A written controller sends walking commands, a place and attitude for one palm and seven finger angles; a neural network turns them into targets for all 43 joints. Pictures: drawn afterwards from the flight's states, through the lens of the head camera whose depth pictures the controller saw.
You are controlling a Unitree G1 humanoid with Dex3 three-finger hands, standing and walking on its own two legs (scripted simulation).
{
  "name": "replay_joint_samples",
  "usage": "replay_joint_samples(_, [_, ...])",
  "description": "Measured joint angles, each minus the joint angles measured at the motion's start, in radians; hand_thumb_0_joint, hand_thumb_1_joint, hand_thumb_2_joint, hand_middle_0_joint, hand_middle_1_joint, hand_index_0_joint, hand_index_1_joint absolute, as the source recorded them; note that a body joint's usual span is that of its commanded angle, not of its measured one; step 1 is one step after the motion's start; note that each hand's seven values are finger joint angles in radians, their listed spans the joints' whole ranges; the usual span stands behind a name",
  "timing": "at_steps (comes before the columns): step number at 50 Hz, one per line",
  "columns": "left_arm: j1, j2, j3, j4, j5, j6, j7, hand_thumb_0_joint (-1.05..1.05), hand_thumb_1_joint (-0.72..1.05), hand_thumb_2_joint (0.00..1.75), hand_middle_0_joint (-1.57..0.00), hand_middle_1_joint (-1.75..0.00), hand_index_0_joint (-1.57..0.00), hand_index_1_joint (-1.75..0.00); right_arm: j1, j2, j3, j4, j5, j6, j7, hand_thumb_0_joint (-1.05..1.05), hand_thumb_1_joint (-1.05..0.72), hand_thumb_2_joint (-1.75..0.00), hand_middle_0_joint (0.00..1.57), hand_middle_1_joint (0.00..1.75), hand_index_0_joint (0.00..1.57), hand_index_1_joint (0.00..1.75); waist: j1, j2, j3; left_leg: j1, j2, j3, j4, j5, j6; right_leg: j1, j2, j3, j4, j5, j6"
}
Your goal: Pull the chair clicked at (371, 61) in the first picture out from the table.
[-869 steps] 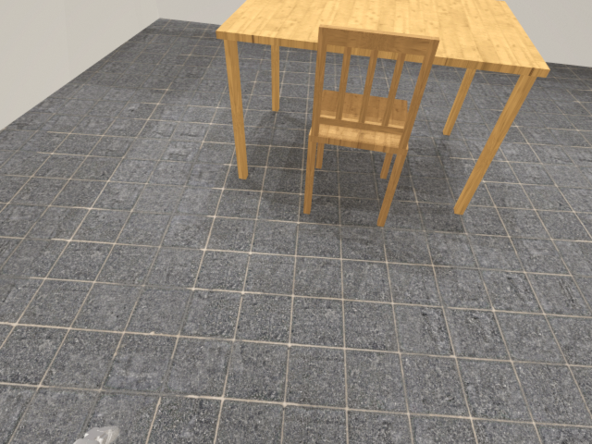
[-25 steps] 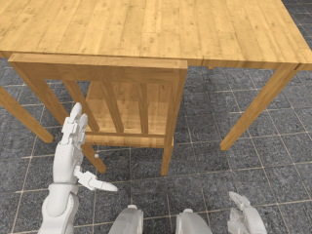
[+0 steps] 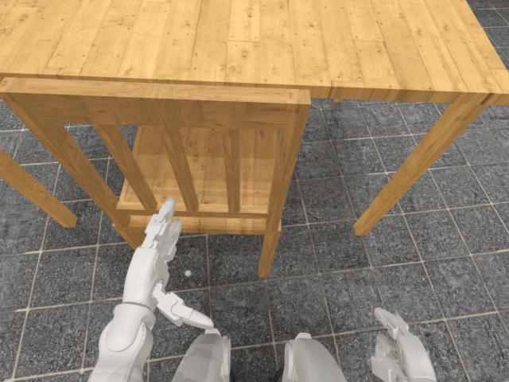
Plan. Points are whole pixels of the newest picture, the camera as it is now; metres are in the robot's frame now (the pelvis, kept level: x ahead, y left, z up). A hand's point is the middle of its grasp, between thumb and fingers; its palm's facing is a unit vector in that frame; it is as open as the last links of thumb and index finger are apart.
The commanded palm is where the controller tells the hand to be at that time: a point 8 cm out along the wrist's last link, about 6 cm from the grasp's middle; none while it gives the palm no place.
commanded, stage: aim the fingers beside a spindle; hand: left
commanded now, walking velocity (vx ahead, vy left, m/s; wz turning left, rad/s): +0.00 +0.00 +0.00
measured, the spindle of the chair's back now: (182, 173) +0.45 +0.14 +0.00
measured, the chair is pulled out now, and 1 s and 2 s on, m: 0.00 0.00 -0.01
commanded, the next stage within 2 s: push the fingers through the gap in 1.50 s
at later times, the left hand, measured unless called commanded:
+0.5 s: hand (151, 240) +0.30 +0.15 +0.07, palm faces +0.10 -0.99 -0.08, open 16.9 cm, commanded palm +0.27 +0.19 +0.02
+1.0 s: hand (189, 267) +0.29 +0.11 -0.02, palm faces -0.07 -1.00 +0.05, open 17.0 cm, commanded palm +0.28 +0.18 +0.03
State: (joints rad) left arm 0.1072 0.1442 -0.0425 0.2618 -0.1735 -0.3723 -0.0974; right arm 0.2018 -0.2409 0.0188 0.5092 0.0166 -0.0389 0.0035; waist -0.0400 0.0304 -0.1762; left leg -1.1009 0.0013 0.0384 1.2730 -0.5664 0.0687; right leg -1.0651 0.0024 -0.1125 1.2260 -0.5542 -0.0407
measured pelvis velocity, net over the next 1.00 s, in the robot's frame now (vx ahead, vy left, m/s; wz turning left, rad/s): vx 0.00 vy -0.01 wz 0.01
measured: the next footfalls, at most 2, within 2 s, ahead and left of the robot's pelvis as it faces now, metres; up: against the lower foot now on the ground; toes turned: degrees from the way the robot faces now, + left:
none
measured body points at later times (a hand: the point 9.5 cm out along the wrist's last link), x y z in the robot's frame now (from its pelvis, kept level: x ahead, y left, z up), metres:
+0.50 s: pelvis +0.00 +0.00 +0.00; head +0.10 +0.01 +0.44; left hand +0.29 +0.21 +0.07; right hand +0.17 -0.23 -0.10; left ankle +0.02 +0.08 -0.63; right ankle +0.02 -0.10 -0.63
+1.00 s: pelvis +0.00 -0.01 +0.00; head +0.11 +0.00 +0.44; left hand +0.29 +0.17 -0.02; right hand +0.17 -0.24 -0.10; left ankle +0.02 +0.08 -0.63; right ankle +0.02 -0.10 -0.63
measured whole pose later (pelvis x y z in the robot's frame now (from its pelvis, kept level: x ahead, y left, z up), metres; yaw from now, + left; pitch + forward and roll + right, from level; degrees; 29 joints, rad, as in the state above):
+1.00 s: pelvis +0.00 -0.01 +0.00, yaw +1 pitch +23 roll -2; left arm 0.04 0.16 -0.02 0.35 -0.19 -0.35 -0.10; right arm 0.19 -0.25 0.03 0.52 0.03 -0.02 0.01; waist -0.04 0.04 -0.17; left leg -1.09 0.00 0.03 1.26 -0.56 0.06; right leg -1.05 0.00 -0.12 1.22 -0.56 -0.05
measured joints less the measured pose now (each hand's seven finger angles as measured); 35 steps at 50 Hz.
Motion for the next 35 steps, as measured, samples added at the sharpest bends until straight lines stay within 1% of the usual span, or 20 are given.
replay_joint_samples(2, [0.063, 0.001, -0.018, -0.115, 0.018, -0.047, 0.045, -0.01, -0.49, 0.30, -0.05, -0.08, -0.05, -0.08, 0.004, 0.013, -0.008, 0.000, -0.011, -0.013, -0.007, 0.01, -0.90, -0.90, 0.20, 0.30, 0.20, 0.30, -0.001, -0.013, 0.005, 0.013, 0.003, 0.008, -0.008, -0.002, -0.002, 0.007, 0.003, 0.009, -0.004, 0.001, 0.000])
replay_joint_samples(4, [0.096, 0.016, -0.007, -0.209, 0.039, -0.112, 0.102, -0.01, -0.49, 0.30, -0.06, -0.08, -0.06, -0.08, 0.009, 0.020, -0.014, 0.007, -0.020, -0.016, -0.006, 0.01, -0.91, -0.90, 0.20, 0.30, 0.20, 0.30, 0.004, -0.016, 0.004, 0.027, 0.002, 0.011, -0.018, 0.000, -0.004, 0.020, 0.003, 0.012, -0.013, 0.002, 0.001])
replay_joint_samples(6, [0.078, 0.034, 0.031, -0.228, 0.057, -0.168, 0.143, -0.01, -0.50, 0.30, -0.06, -0.08, -0.06, -0.08, 0.008, 0.017, -0.013, 0.020, -0.025, -0.010, 0.005, 0.01, -0.91, -0.90, 0.20, 0.30, 0.20, 0.30, 0.012, -0.006, -0.002, 0.035, -0.002, 0.006, -0.023, 0.003, -0.002, 0.032, 0.000, 0.007, -0.019, 0.003, 0.002])
replay_joint_samples(7, [0.056, 0.041, 0.053, -0.207, 0.062, -0.182, 0.150, -0.01, -0.50, 0.30, -0.06, -0.08, -0.06, -0.08, 0.006, 0.013, -0.010, 0.027, -0.026, -0.004, 0.012, 0.01, -0.91, -0.90, 0.20, 0.30, 0.20, 0.30, 0.015, 0.002, -0.008, 0.034, -0.004, 0.003, -0.022, 0.003, -0.001, 0.033, -0.002, 0.004, -0.020, 0.002, 0.003])
replay_joint_samples(8, [0.030, 0.045, 0.072, -0.170, 0.063, -0.183, 0.147, -0.01, -0.50, 0.30, -0.06, -0.08, -0.06, -0.08, 0.002, 0.008, -0.006, 0.033, -0.024, 0.003, 0.020, 0.01, -0.91, -0.90, 0.20, 0.30, 0.20, 0.30, 0.019, 0.008, -0.014, 0.031, -0.005, 0.000, -0.020, 0.003, 0.000, 0.032, -0.003, 0.002, -0.018, 0.002, 0.004])
replay_joint_samples(9, [0.002, 0.046, 0.081, -0.123, 0.057, -0.168, 0.133, -0.01, -0.50, 0.30, -0.06, -0.08, -0.06, -0.08, -0.001, 0.003, -0.001, 0.035, -0.018, 0.010, 0.025, 0.01, -0.91, -0.90, 0.20, 0.30, 0.20, 0.30, 0.022, 0.013, -0.017, 0.026, -0.007, -0.002, -0.015, 0.003, 0.002, 0.029, -0.005, -0.001, -0.015, 0.001, 0.004])
replay_joint_samples(11, [-0.048, 0.037, 0.075, -0.021, 0.034, -0.108, 0.086, -0.01, -0.50, 0.30, -0.05, -0.08, -0.05, -0.08, -0.007, -0.005, 0.008, 0.031, 0.000, 0.021, 0.028, 0.01, -0.91, -0.90, 0.20, 0.30, 0.20, 0.30, 0.027, 0.018, -0.014, 0.018, -0.010, -0.004, -0.007, 0.003, 0.004, 0.023, -0.009, -0.004, -0.006, -0.001, 0.005])
replay_joint_samples(13, [-0.068, 0.016, 0.041, 0.057, 0.011, -0.041, 0.037, -0.01, -0.50, 0.30, -0.05, -0.08, -0.05, -0.08, -0.010, -0.008, 0.012, 0.019, 0.013, 0.023, 0.024, 0.01, -0.90, -0.90, 0.20, 0.30, 0.20, 0.30, 0.024, 0.019, -0.007, 0.009, -0.012, -0.006, -0.002, 0.004, 0.005, 0.015, -0.011, -0.006, -0.002, -0.002, 0.005])
replay_joint_samples(15, [-0.049, -0.006, -0.002, 0.069, 0.009, 0.000, 0.012, -0.01, -0.50, 0.30, -0.05, -0.08, -0.05, -0.08, -0.013, -0.004, 0.012, 0.003, 0.010, 0.018, 0.013, 0.01, -0.90, -0.90, 0.20, 0.30, 0.20, 0.30, 0.014, 0.011, -0.002, -0.003, -0.010, -0.005, 0.004, 0.003, 0.006, 0.002, -0.009, -0.005, 0.003, -0.001, 0.006])
replay_joint_samples(17, [-0.002, -0.014, -0.040, -0.005, 0.025, -0.001, 0.026, -0.01, -0.50, 0.30, -0.05, -0.08, -0.05, -0.08, -0.014, 0.007, 0.005, -0.006, -0.001, 0.005, -0.001, 0.01, -0.90, -0.90, 0.20, 0.30, 0.20, 0.30, 0.005, -0.002, 0.005, -0.008, -0.005, 0.000, 0.007, 0.000, 0.005, -0.006, -0.005, 0.001, 0.007, -0.001, 0.005])
replay_joint_samples(19, [0.053, -0.005, -0.055, -0.126, 0.042, -0.045, 0.073, -0.01, -0.49, 0.30, -0.05, -0.08, -0.05, -0.08, -0.011, 0.019, -0.003, -0.006, -0.013, -0.006, -0.009, 0.01, -0.90, -0.90, 0.20, 0.30, 0.20, 0.30, 0.002, -0.015, 0.009, 0.000, -0.002, 0.007, 0.002, -0.002, 0.000, -0.003, -0.002, 0.008, 0.006, -0.001, 0.003])
replay_joint_samples(20, [0.071, 0.004, -0.049, -0.180, 0.048, -0.075, 0.100, -0.01, -0.49, 0.30, -0.06, -0.08, -0.06, -0.08, -0.009, 0.024, -0.007, -0.002, -0.016, -0.007, -0.010, 0.01, -0.90, -0.90, 0.20, 0.30, 0.20, 0.30, 0.003, -0.017, 0.010, 0.009, -0.001, 0.010, -0.004, -0.002, -0.001, 0.004, -0.001, 0.011, 0.002, -0.001, 0.003])
replay_joint_samples(22, [0.072, 0.024, -0.011, -0.240, 0.063, -0.135, 0.150, -0.01, -0.49, 0.30, -0.06, -0.08, -0.06, -0.08, -0.005, 0.026, -0.011, 0.009, -0.022, -0.002, -0.005, 0.01, -0.91, -0.90, 0.20, 0.30, 0.20, 0.30, 0.010, -0.014, 0.006, 0.026, -0.002, 0.010, -0.016, 0.001, -0.002, 0.020, -0.001, 0.011, -0.009, 0.001, 0.003])
replay_joint_samples(24, [0.032, 0.041, 0.045, -0.210, 0.075, -0.169, 0.173, -0.01, -0.50, 0.30, -0.06, -0.08, -0.06, -0.08, -0.004, 0.019, -0.006, 0.024, -0.024, 0.011, 0.009, 0.01, -0.91, -0.90, 0.20, 0.30, 0.20, 0.30, 0.018, -0.001, -0.006, 0.031, -0.004, 0.004, -0.021, 0.004, -0.001, 0.029, -0.002, 0.006, -0.016, 0.002, 0.003])
replay_joint_samples(25, [0.004, 0.047, 0.067, -0.167, 0.074, -0.167, 0.168, -0.01, -0.50, 0.30, -0.06, -0.08, -0.06, -0.08, -0.005, 0.013, -0.002, 0.030, -0.022, 0.018, 0.016, 0.01, -0.91, -0.90, 0.20, 0.30, 0.20, 0.30, 0.021, 0.006, -0.014, 0.030, -0.006, 0.001, -0.020, 0.004, -0.001, 0.029, -0.003, 0.003, -0.016, 0.001, 0.003])
replay_joint_samples(27, [-0.052, 0.050, 0.085, -0.063, 0.054, -0.120, 0.126, -0.01, -0.50, 0.30, -0.06, -0.08, -0.06, -0.08, -0.007, 0.002, 0.009, 0.034, -0.006, 0.032, 0.024, 0.01, -0.91, -0.90, 0.20, 0.30, 0.20, 0.30, 0.027, 0.013, -0.017, 0.026, -0.008, -0.004, -0.015, 0.004, -0.001, 0.028, -0.006, -0.002, -0.012, -0.002, 0.001])
replay_joint_samples(29, [-0.083, 0.035, 0.065, 0.032, 0.024, -0.050, 0.067, -0.01, -0.50, 0.30, -0.05, -0.08, -0.05, -0.08, -0.007, -0.006, 0.014, 0.026, 0.012, 0.037, 0.024, 0.01, -0.91, -0.90, 0.20, 0.30, 0.20, 0.30, 0.027, 0.018, -0.011, 0.023, -0.010, -0.008, -0.013, 0.004, 0.000, 0.028, -0.008, -0.006, -0.010, -0.002, 0.000])
replay_joint_samples(31, [-0.072, 0.010, 0.022, 0.080, 0.005, 0.004, 0.022, -0.01, -0.50, 0.30, -0.05, -0.08, -0.05, -0.08, -0.006, -0.008, 0.014, 0.010, 0.016, 0.034, 0.018, 0.01, -0.90, -0.90, 0.20, 0.30, 0.20, 0.30, 0.019, 0.017, -0.007, 0.015, -0.011, -0.010, -0.011, 0.005, 0.000, 0.021, -0.008, -0.008, -0.011, -0.001, 0.001])
replay_joint_samples(33, [-0.025, -0.010, -0.024, 0.047, 0.010, 0.020, 0.013, -0.01, -0.49, 0.30, -0.05, -0.08, -0.05, -0.08, -0.006, -0.002, 0.009, -0.005, 0.008, 0.023, 0.005, 0.01, -0.90, -0.90, 0.20, 0.30, 0.20, 0.30, 0.007, 0.007, -0.001, 0.008, -0.006, -0.006, -0.007, 0.002, -0.001, 0.011, -0.004, -0.005, -0.007, -0.002, 0.000])
replay_joint_samples(35, [0.035, -0.014, -0.058, -0.054, 0.029, -0.012, 0.045, -0.01, -0.49, 0.30, -0.05, -0.08, -0.05, -0.08, -0.006, 0.009, -0.001, -0.008, -0.005, 0.005, -0.007, 0.01, -0.90, -0.90, 0.20, 0.30, 0.20, 0.30, 0.000, -0.009, 0.007, 0.010, -0.002, 0.001, -0.007, -0.001, -0.004, 0.007, 0.000, 0.003, -0.003, -0.003, -0.002])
